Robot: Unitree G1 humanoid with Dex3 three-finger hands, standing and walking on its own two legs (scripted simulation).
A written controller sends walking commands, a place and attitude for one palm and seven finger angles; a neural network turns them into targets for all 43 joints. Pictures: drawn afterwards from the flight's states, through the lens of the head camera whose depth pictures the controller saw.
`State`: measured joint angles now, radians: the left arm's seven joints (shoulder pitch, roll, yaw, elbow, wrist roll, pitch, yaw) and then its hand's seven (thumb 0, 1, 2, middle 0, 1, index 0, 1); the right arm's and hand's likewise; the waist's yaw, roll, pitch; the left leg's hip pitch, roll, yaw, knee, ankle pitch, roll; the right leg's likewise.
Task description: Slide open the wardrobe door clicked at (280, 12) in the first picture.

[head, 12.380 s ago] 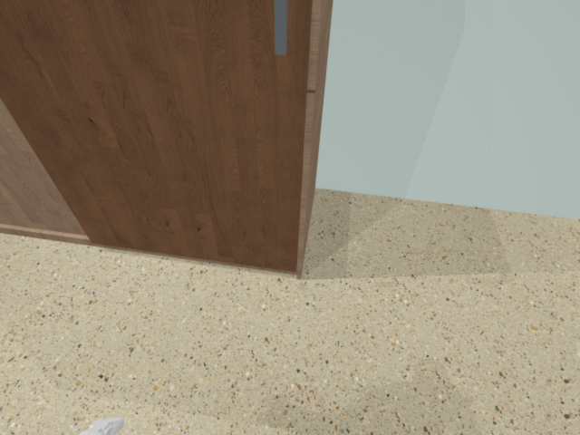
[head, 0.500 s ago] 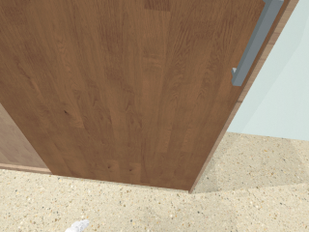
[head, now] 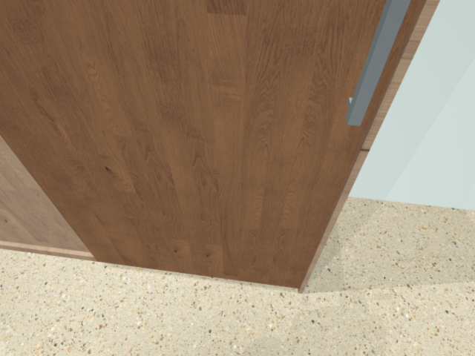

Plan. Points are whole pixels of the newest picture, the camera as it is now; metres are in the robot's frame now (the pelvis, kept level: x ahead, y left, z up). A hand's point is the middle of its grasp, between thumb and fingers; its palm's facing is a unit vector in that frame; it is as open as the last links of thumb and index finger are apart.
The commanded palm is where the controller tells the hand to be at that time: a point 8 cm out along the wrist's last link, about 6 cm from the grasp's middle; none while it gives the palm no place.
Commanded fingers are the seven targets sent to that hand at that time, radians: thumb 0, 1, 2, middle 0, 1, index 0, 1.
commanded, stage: come to a stop and stand still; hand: right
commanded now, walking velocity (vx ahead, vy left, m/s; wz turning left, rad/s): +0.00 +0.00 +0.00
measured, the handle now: (371, 59) +0.50 -0.17 +0.27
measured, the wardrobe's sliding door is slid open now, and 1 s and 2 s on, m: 0.00 0.00 0.00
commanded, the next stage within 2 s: look again from close up in 0.76 s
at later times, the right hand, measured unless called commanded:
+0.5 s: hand out of the picture +0.06 -0.20 -0.17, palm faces +0.00 +0.98 -0.20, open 7.3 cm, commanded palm none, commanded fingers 0.00 -0.90 -0.90 0.20 0.30 0.20 0.30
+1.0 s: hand out of the picture +0.07 -0.21 -0.17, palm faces -0.01 +0.98 -0.21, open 7.3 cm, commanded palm none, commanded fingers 0.00 -0.90 -0.90 0.20 0.30 0.20 0.30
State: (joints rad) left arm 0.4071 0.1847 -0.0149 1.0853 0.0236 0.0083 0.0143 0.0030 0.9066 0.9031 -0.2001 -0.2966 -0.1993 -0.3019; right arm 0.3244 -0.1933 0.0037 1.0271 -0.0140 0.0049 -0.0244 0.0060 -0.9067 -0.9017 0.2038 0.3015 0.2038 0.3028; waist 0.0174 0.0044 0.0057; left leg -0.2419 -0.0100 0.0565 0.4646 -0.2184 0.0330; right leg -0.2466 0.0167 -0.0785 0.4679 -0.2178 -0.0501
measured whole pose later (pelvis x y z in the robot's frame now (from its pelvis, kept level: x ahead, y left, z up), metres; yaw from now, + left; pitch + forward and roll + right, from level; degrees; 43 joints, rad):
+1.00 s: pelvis +0.05 -0.03 +0.00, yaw +0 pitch -2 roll +0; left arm 0.25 0.19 -0.02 1.13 0.01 -0.03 0.03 0.00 0.90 0.90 -0.20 -0.30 -0.20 -0.30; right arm 0.24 -0.20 0.01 1.08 -0.01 0.00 -0.03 0.00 -0.91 -0.90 0.20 0.30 0.20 0.30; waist 0.00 0.02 0.03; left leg -0.13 0.03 0.03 0.43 -0.27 -0.01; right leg -0.11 0.06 -0.10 0.39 -0.25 -0.08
